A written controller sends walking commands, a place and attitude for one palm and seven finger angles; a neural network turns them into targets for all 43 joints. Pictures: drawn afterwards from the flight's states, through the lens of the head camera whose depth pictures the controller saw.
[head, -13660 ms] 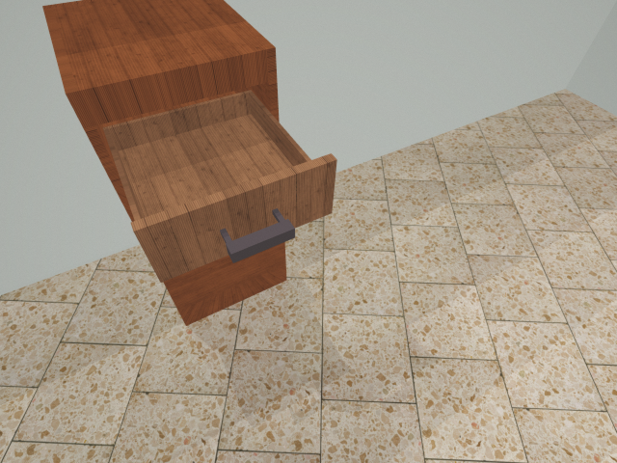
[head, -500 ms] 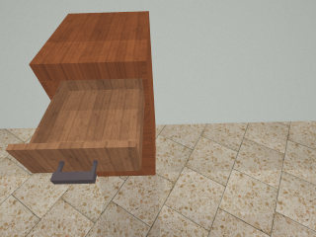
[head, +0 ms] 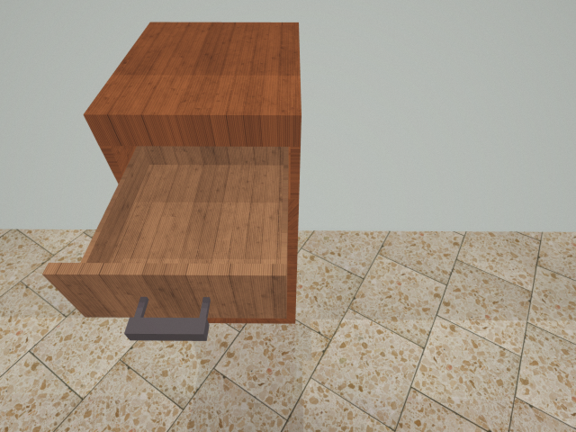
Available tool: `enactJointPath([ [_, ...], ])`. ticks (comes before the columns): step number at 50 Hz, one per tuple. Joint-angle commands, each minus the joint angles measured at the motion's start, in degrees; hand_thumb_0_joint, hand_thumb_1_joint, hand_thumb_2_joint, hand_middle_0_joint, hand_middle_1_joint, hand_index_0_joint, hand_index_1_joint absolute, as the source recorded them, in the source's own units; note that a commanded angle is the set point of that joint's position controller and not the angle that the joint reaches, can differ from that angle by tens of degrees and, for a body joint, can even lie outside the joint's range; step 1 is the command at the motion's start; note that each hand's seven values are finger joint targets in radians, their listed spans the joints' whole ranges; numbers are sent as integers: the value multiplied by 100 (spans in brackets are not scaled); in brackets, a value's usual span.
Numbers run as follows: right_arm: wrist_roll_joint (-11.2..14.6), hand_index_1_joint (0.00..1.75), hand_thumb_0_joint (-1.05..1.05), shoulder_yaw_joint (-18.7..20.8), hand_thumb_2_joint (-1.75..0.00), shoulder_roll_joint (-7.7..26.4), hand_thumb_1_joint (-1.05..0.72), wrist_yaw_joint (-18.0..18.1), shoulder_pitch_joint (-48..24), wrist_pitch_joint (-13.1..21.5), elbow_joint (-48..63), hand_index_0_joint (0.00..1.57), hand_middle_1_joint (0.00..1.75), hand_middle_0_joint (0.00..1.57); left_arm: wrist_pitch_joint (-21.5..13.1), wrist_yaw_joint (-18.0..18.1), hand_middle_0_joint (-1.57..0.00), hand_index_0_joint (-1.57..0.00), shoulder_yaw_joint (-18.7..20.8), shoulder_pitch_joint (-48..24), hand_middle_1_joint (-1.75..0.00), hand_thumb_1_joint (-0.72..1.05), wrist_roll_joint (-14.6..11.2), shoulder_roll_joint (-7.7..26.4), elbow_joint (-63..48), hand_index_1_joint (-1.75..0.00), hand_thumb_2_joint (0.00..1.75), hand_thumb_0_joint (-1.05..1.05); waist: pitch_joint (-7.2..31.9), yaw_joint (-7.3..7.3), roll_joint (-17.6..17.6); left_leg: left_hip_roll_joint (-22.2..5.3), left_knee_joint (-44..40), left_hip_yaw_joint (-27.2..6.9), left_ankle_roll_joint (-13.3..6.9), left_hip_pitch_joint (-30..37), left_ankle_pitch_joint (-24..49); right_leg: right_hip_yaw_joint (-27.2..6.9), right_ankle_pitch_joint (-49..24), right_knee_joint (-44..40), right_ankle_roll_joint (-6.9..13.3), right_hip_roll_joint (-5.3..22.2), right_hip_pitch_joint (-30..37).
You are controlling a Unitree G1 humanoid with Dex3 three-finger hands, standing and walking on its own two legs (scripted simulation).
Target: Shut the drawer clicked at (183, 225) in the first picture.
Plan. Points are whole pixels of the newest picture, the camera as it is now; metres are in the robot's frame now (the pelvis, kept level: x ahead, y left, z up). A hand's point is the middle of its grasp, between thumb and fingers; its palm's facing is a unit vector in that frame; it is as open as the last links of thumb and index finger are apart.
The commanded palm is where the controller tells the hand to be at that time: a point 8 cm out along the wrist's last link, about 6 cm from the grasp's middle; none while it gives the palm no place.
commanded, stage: raise the hand and make a fist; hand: left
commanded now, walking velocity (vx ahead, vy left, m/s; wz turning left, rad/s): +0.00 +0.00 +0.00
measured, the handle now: (171, 315) +0.28 +0.20 -0.03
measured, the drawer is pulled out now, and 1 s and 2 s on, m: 0.29 0.28 0.28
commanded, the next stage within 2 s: bring the fist close to the handle in 1.88 s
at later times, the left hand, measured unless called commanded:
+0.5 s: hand out of the picture +0.10 +0.16 -0.01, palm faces +0.22 -0.97 -0.10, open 5.7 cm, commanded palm +0.07 +0.20 -0.02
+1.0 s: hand out of the picture +0.11 +0.16 +0.02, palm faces +0.08 -0.99 -0.10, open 3.3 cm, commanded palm +0.06 +0.21 +0.03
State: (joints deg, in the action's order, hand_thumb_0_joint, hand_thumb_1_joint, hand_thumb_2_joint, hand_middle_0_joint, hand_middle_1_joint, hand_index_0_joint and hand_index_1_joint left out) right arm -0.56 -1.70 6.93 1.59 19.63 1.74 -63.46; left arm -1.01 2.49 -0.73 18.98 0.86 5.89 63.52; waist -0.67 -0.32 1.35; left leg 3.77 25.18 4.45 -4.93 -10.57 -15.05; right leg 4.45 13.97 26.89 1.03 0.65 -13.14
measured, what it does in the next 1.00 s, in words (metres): lowers itself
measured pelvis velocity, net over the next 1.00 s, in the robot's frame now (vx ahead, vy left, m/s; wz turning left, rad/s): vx -0.02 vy -0.05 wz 0.04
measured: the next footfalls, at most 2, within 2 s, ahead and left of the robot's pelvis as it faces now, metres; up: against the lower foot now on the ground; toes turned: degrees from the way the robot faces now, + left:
none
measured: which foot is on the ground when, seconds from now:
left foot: down 0.00-1.00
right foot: down 0.00-1.00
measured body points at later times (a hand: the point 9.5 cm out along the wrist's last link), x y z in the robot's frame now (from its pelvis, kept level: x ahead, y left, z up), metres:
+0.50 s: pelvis -0.01 -0.02 -0.07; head +0.02 -0.02 +0.38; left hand +0.08 +0.21 +0.00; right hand +0.27 -0.22 -0.09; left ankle -0.02 +0.06 -0.74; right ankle +0.00 -0.11 -0.74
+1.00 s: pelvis -0.02 -0.05 -0.06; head +0.01 -0.05 +0.39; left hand +0.10 +0.21 +0.03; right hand +0.15 -0.31 -0.13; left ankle -0.02 +0.06 -0.74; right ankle +0.00 -0.11 -0.74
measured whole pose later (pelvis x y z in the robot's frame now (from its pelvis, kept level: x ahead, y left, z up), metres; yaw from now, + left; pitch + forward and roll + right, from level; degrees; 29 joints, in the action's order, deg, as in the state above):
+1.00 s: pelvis -0.02 -0.05 -0.06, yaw +2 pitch +10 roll -1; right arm 4.3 3.3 14.8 4.2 15.4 15.0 -33.7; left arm -24.3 -17.0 11.6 42.9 -18.7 13.1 -11.6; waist 7.0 0.1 2.1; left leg 0.0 55.4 0.6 -1.2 -38.5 -26.5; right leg 8.6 24.6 52.8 4.7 -1.7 -38.4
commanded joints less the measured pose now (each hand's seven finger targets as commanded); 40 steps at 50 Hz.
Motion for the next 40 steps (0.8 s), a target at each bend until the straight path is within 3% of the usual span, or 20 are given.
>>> enactJointPath([
  [1,228,30,0,57,-90,1354,-90,354,-760,1523,2243,20,30,20,-941,416,-24,-24,437,-1382,-34,90,-676,1528,-7774,-34,90,0,2225,184,1129,-746,-553,-838,584,1123,1684,-280,-83,535,190,-61,-51],
  [2,217,30,0,209,-90,1467,-90,318,-662,1756,1885,20,30,20,-621,711,-26,-26,164,-962,-37,90,-765,1174,-7272,-37,90,0,1706,233,1426,-757,-689,-914,837,711,1526,-187,465,832,142,-36,-529],
  [3,268,30,0,210,-90,1143,-90,227,-523,1749,1674,20,30,20,-12,739,-28,-28,-437,749,-39,90,-732,41,-5916,-39,90,0,845,218,866,-792,-759,-1099,837,296,1221,-121,618,931,111,29,-1037],
  [4,309,30,0,213,-90,1267,-90,197,-499,1800,2082,20,30,20,8,648,-30,-30,-788,304,-41,90,-950,-234,-6949,-41,90,0,336,251,814,-758,-636,-1214,782,-55,1063,-52,524,936,74,65,-1029],
  [6,229,30,0,322,-90,1459,-90,213,-642,2026,2420,20,30,20,-425,515,-34,-34,-751,570,-45,90,-916,-91,-7490,-45,90,0,243,269,269,-688,-74,-1210,717,-338,974,-3,425,699,74,36,-1119],
  [7,174,30,0,383,-90,1478,-90,184,-669,2071,2634,20,30,20,-604,479,-36,-36,-664,883,-47,90,-859,-94,-7458,-47,90,0,313,302,-348,-639,258,-1191,662,-506,1181,74,315,622,93,-1,-1160],
  [9,109,30,0,570,-90,1467,-90,27,-682,2040,2982,20,30,20,-976,106,-40,-40,-709,2353,-52,90,-922,-480,-6870,-52,90,0,421,13,-1618,-663,889,-1124,670,-980,1856,209,-49,774,72,-80,-1342],
  [11,137,30,0,724,-90,1399,-90,-162,-986,1827,3266,20,30,20,-1579,-470,-44,-44,-465,3700,-56,90,-1050,-586,-6445,-56,90,0,568,-234,-2423,-610,1384,-907,721,-1594,2077,307,-613,1246,32,-160,-1455],
  [13,130,30,0,757,-90,1421,-90,-331,-1096,1691,3605,20,30,20,-2193,-845,-48,-48,-287,3676,-60,90,-1086,-296,-7220,-60,90,0,1004,-404,-1438,-472,1676,-678,729,-1853,2118,177,-1019,1712,106,-117,-1419],
  [16,14,30,0,729,-90,1257,-90,-352,-1103,1732,3951,20,30,20,-2952,-861,-54,-54,292,2901,-67,90,-1042,613,-9049,-67,90,0,1826,-418,1188,-466,2015,-635,750,-1283,2567,-28,-674,2134,219,-97,-1844],
  [17,-35,30,0,736,-90,1278,-90,-352,-1010,1666,3844,20,30,20,-3048,-709,-56,-56,766,2699,-69,90,-969,1111,-9235,-69,90,0,1722,-378,1565,-510,2076,-747,824,-1331,2554,-12,-398,2249,258,-129,-2165],
  [18,-51,30,0,706,-90,1218,-90,-333,-1078,1588,3922,20,30,20,-3097,-658,-58,-58,759,2811,-71,90,-960,973,-9264,-71,90,0,1686,-295,1695,-528,2155,-778,788,-1312,2518,20,-265,2302,283,-137,-2367],
  [22,-12,30,0,661,-90,1115,-90,-229,-1153,1405,3944,20,30,20,-3668,-837,-66,-66,663,2175,-80,90,-922,666,-8758,-80,90,0,1012,168,329,-478,2737,-887,539,-2505,917,20,49,2557,264,-225,-3183],
  [25,81,30,0,597,-90,1193,-90,-207,-1320,1596,4133,20,30,20,-4014,-1565,-72,-72,226,2000,-86,90,-1261,301,-8412,-86,90,0,1158,268,-398,-395,3175,-862,342,-3446,-430,-259,699,2566,174,-188,-3289],
  [28,296,30,0,574,-90,1306,-90,-82,-1249,1691,4345,20,30,20,-3412,-2169,-78,-78,566,2139,-93,90,-1624,755,-8472,-93,90,0,2022,158,-513,-309,3254,-714,268,-3444,-616,-791,1101,2043,89,-51,-2406],
  [31,423,30,0,538,-90,1274,-90,91,-1250,1558,4521,20,30,20,-2504,-2273,-84,-84,1175,2049,-99,90,-1731,1469,-9000,-99,90,0,2475,-24,-299,-266,3113,-653,224,-3311,-329,-1067,928,1775,-8,117,-1507],
  [32,423,30,0,527,-90,1217,-90,136,-1327,1463,4419,20,30,20,-2247,-2133,-86,-86,1504,2220,-101,90,-1738,1635,-8863,-101,90,0,2478,-135,-137,-284,3052,-681,247,-3250,-244,-1067,827,1749,-10,118,-1390],
  [35,393,30,0,460,-90,952,-90,217,-1422,1283,4360,20,30,20,-1927,-1738,-92,-92,1538,2521,-108,90,-1877,1203,-8965,-108,90,0,1950,-205,-232,-336,2825,-722,296,-3215,-67,-916,141,1740,-89,196,-1249],
  [37,388,30,0,433,-90,927,-90,259,-1531,1233,4224,20,30,20,-1950,-1461,-96,-96,1763,2513,-112,90,-1923,1252,-8693,-112,90,0,1517,-207,-553,-355,2759,-734,323,-3365,-229,-1006,238,1577,-166,232,-1286],
  [40,385,30,0,476,-90,946,-90,259,-1421,1291,4104,20,30,20,-2253,-1434,-102,-102,1873,2659,-119,90,-1922,1317,-8595,-119,90,0,1230,-175,-337,-353,2653,-729,361,-3412,-332,-1122,362,1448,-217,294,-1305],
])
